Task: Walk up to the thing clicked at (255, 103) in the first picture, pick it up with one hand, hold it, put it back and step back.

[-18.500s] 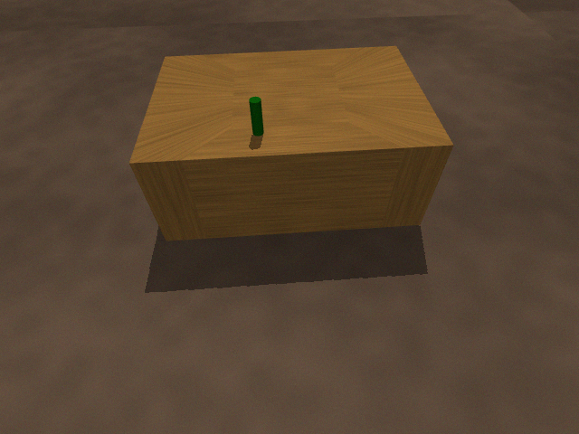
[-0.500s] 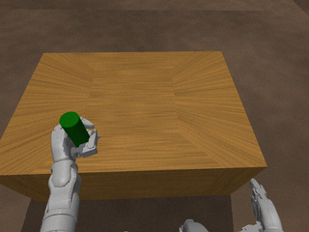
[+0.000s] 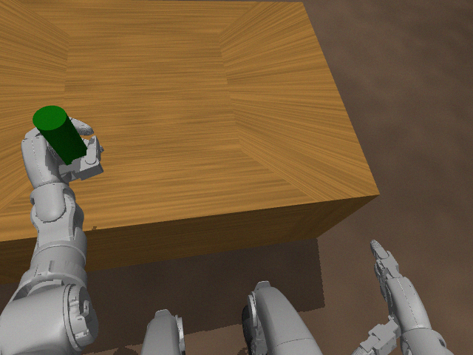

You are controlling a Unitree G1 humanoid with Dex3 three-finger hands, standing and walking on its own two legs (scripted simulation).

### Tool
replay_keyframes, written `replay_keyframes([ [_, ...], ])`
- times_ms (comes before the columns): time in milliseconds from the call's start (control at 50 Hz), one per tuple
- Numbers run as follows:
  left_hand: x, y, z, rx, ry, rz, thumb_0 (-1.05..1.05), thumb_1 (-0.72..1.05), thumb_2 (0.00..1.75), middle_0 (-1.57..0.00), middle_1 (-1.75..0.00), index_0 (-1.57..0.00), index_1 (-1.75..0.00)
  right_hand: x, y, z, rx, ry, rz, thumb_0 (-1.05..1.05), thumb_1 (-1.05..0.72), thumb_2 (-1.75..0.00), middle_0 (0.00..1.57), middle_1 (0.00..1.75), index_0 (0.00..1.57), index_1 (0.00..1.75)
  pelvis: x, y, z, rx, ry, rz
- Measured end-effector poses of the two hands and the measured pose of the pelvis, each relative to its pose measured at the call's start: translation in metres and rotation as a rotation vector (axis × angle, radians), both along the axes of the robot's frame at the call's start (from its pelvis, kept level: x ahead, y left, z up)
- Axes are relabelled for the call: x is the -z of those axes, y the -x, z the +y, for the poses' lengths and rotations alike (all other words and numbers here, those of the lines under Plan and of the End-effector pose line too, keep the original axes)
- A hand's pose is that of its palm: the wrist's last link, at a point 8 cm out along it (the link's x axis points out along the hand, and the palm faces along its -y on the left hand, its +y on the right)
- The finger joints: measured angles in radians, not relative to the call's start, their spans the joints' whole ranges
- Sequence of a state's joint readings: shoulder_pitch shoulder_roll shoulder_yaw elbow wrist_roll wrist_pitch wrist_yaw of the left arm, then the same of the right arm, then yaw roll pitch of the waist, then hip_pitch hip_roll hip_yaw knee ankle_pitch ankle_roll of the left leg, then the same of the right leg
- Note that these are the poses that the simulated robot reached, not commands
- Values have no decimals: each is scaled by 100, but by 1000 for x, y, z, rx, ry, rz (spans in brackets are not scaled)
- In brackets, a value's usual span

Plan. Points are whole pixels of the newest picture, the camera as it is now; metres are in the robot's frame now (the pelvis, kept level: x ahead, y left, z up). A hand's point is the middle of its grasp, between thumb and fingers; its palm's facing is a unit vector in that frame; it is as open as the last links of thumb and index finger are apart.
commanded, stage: crouch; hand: left
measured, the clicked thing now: (69, 145) +0.47 +0.20 +0.03
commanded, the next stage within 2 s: lower in 0.58 s
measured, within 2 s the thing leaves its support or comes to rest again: neither
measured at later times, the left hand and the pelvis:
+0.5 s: hand (86, 145) +0.51 +0.20 -0.04, palm faces +0.22 -0.98 -0.02, open 5.1 cm; pelvis +0.00 +0.00 -0.03, yaw +0 degrees
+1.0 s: hand (93, 151) +0.53 +0.20 -0.09, palm faces +0.24 -0.97 -0.02, open 5.1 cm; pelvis -0.01 +0.00 -0.06, yaw -1 degrees
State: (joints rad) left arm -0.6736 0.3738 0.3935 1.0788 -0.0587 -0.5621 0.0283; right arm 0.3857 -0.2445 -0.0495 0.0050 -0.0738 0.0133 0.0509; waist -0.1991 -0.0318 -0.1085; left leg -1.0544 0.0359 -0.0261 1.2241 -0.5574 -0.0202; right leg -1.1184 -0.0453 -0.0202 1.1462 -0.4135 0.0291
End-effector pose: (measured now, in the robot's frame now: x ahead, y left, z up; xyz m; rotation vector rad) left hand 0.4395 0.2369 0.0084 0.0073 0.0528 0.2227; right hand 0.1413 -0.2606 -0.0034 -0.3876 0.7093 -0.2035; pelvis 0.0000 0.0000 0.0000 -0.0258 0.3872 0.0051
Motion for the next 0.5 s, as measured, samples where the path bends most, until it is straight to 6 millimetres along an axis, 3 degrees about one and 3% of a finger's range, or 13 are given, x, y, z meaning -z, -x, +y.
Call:
replay_keyframes([
  [180,18,-16,5,-12,-8,0,-3,11,124,-101,-119,-106,-121,13,-2,2,-4,8,-10,-1,56,-5,5,5,6,5,18,2,-1,-4,7,49],
  [500,44,-39,12,0,-4,18,-3,11,124,-101,-119,-106,-121,-1,-8,1,-20,80,-47,-1,55,-5,6,5,6,5,32,1,1,-4,22,97],
])
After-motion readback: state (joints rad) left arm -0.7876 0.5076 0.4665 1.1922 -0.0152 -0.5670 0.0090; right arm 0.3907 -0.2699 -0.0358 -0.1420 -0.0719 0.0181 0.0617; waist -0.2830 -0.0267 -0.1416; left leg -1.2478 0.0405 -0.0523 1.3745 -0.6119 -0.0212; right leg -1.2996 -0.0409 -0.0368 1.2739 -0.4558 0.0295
